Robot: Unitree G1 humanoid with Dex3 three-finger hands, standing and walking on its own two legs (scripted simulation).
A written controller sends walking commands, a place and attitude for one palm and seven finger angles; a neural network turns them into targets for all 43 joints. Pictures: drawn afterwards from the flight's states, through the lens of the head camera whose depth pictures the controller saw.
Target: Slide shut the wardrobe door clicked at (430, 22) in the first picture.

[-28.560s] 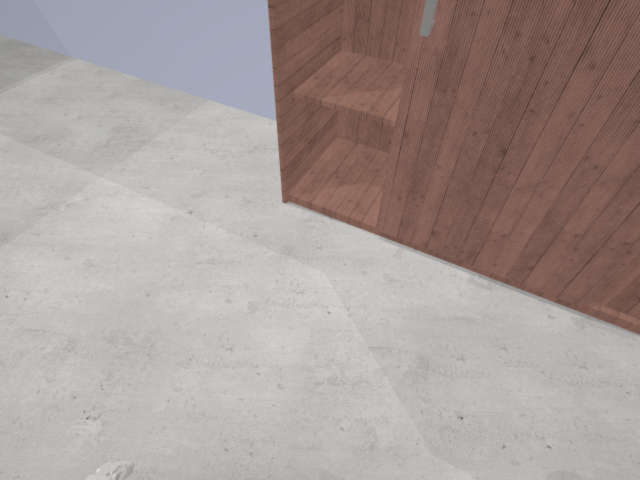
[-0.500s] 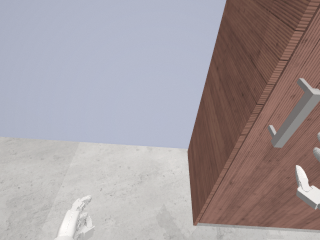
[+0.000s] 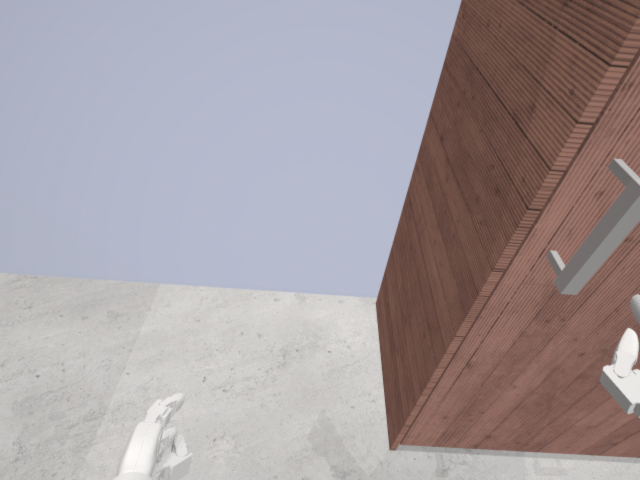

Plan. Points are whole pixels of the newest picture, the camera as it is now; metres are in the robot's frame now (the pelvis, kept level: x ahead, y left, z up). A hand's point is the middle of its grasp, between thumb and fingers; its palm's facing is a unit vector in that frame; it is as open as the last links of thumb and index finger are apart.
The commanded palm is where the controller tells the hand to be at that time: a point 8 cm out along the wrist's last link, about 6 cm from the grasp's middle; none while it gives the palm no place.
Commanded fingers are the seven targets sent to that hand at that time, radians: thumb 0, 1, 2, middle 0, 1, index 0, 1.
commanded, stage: step back with the hand held close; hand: right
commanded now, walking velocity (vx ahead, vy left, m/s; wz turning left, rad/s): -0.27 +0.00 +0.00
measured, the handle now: (592, 230) +0.37 -0.34 +0.17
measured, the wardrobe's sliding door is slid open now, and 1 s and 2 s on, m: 0.00 0.00 0.00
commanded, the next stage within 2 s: stop stepping back and stand still in 1.24 s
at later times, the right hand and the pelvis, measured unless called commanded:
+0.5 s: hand out of the picture +0.15 -0.32 +0.15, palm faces +0.41 +0.77 -0.49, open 7.4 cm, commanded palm +0.09 -0.35 +0.17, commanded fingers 0.00 -0.90 -0.90 0.20 0.30 0.20 0.30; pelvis -0.05 -0.05 -0.01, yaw +1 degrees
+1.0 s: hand out of the picture +0.08 -0.35 +0.16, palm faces +0.51 +0.77 -0.39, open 7.4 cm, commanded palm +0.01 -0.38 +0.17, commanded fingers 0.00 -0.90 -0.90 0.20 0.30 0.20 0.30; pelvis -0.12 -0.07 -0.02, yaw -3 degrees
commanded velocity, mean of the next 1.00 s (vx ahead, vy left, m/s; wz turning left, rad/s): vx -0.30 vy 0.00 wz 0.01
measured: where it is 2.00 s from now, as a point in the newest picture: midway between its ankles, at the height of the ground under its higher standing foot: outside the picture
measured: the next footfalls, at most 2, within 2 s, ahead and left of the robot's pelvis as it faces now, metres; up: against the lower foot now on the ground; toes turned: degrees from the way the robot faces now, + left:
left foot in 1.16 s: -0.22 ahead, +0.02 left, +0.00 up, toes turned +13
right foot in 1.64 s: -0.20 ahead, -0.26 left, +0.00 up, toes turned -2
